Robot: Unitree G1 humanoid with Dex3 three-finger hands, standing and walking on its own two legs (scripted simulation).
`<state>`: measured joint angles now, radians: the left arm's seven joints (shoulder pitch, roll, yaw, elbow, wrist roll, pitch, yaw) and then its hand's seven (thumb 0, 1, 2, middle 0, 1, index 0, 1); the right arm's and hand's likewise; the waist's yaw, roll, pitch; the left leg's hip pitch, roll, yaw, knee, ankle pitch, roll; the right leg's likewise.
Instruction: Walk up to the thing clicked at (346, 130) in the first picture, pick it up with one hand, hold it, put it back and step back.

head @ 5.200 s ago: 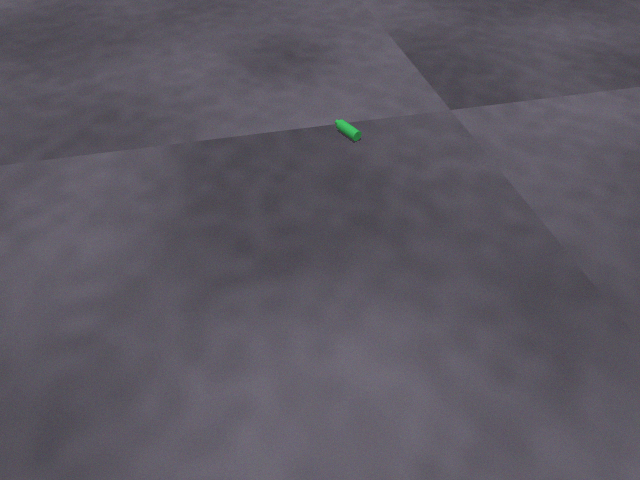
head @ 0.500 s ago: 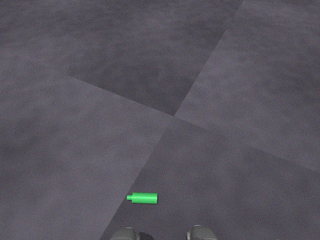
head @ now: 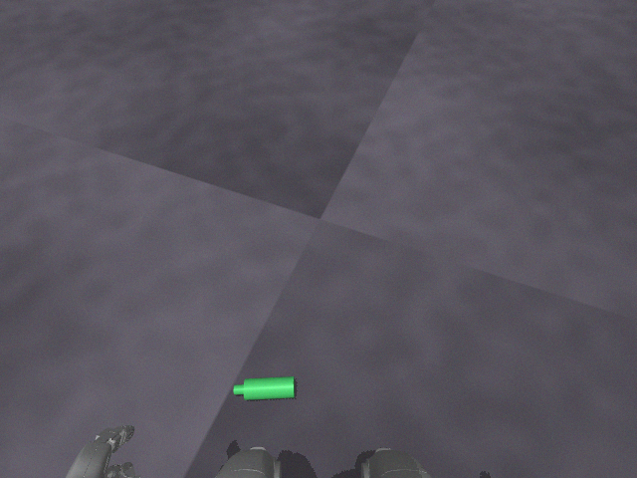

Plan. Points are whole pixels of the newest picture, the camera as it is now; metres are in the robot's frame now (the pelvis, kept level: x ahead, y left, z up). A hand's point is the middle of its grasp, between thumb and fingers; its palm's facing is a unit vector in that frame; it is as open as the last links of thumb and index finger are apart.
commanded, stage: walk up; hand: left
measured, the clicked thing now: (264, 388) +0.40 +0.17 -0.71
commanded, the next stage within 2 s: stand in 1.72 s
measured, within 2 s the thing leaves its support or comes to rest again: neither
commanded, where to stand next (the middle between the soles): +0.06 -0.03 m, yaw +1 degrees
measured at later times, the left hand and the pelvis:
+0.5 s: hand out of the picture +0.10 +0.24 -0.11, palm faces +0.02 -0.94 -0.33, open 7.4 cm; pelvis +0.00 -0.01 +0.04, yaw +1 degrees
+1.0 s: hand out of the picture +0.09 +0.26 -0.11, palm faces +0.01 -0.95 -0.30, open 7.4 cm; pelvis +0.01 +0.01 +0.05, yaw +1 degrees
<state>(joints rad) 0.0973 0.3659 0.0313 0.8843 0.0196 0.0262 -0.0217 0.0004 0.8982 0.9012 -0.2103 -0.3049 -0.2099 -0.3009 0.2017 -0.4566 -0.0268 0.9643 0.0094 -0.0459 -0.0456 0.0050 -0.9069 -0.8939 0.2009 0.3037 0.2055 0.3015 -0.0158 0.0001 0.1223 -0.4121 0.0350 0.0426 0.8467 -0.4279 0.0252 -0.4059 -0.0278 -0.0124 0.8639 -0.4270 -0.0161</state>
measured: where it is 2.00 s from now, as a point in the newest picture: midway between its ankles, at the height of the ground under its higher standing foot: outside the picture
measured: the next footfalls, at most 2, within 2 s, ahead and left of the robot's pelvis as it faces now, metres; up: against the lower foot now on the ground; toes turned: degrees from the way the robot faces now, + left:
none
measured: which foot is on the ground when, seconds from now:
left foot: down 0.00-1.00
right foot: down 0.00-1.00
